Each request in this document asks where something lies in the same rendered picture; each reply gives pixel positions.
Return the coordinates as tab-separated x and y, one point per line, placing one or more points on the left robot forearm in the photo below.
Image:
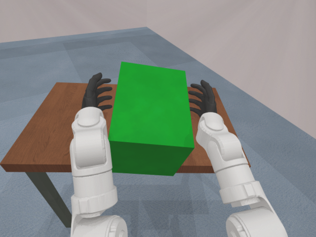
91	165

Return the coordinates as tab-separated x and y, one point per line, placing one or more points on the table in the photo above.
44	144

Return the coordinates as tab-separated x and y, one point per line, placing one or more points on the right robot forearm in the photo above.
235	178

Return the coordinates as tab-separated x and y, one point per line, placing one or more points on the carton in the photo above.
151	129

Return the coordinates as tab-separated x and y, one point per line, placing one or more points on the right robot upper arm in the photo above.
256	222

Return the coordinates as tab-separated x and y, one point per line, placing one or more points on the right robot hand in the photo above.
208	103

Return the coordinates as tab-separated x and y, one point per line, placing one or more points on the left robot hand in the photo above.
91	98

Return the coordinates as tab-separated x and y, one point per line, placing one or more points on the left robot upper arm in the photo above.
101	226

